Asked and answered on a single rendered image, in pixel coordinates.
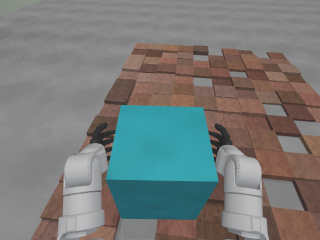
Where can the robot right hand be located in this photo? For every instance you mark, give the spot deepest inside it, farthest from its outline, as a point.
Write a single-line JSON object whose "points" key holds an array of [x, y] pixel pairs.
{"points": [[224, 139]]}

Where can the left robot forearm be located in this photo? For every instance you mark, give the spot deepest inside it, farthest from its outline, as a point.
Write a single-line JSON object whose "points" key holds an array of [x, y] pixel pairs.
{"points": [[82, 185]]}

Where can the carton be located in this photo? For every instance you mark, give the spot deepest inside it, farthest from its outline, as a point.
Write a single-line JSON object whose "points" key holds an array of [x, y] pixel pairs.
{"points": [[161, 164]]}

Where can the robot left hand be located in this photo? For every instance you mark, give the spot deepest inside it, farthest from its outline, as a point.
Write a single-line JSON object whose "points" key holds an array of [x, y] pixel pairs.
{"points": [[97, 137]]}

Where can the right robot forearm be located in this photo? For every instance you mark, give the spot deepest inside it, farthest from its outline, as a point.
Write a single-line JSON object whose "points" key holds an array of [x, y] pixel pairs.
{"points": [[243, 208]]}

